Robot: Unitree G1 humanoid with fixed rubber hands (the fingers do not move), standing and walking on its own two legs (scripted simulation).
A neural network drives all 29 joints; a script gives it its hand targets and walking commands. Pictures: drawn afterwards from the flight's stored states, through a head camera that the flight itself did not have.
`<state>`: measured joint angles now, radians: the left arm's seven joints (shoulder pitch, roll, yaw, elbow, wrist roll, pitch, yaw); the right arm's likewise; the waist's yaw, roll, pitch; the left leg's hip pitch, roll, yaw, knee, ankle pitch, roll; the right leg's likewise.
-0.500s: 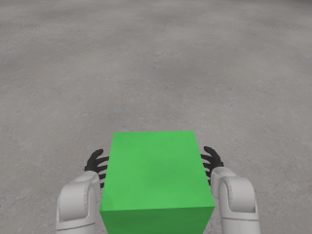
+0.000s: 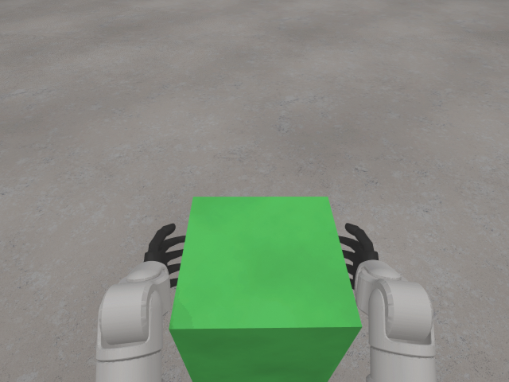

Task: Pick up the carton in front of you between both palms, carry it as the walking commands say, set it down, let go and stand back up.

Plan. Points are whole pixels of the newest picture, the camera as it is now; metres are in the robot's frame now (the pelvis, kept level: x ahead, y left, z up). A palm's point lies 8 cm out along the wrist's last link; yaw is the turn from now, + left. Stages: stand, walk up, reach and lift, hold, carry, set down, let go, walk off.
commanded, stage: carry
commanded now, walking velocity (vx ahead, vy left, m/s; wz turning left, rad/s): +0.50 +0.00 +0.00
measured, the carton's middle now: (260, 295) +0.27 -0.01 +0.02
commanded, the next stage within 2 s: none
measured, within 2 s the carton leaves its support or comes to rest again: neither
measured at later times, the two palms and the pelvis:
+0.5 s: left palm (172, 143) +0.60 +0.18 +0.08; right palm (306, 140) +0.59 -0.12 +0.09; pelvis +0.33 +0.04 +0.00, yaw -3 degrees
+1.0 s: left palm (201, 75) +0.93 +0.15 +0.10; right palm (300, 76) +0.93 -0.15 +0.09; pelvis +0.66 +0.00 +0.00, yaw -1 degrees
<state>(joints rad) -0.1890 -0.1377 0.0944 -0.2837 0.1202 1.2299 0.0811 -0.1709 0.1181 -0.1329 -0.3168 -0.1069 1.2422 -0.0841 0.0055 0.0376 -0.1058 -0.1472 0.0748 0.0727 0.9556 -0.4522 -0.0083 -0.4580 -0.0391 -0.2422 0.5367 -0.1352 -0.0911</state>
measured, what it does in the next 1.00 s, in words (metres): walks ahead: left foot, then right foot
